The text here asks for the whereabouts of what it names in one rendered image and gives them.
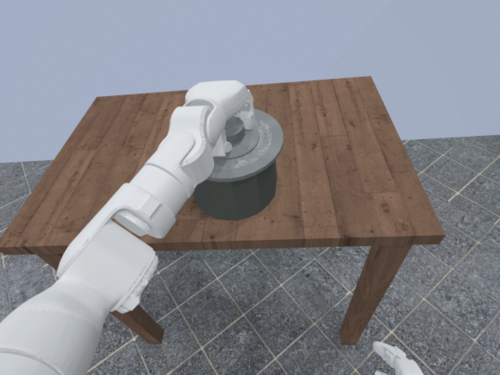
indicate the pot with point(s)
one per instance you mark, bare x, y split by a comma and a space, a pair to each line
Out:
237, 200

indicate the robot left hand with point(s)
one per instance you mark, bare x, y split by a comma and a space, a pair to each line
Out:
234, 98

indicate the robot left upper arm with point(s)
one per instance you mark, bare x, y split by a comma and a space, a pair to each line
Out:
57, 331

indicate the table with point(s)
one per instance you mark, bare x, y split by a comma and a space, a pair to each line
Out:
344, 179

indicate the robot right hand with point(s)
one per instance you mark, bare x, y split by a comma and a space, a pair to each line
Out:
396, 359

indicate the knob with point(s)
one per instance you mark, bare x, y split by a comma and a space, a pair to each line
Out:
235, 130

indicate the robot left forearm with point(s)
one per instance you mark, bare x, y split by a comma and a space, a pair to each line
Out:
149, 203

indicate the lid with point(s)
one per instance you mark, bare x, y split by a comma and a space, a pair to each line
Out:
259, 148

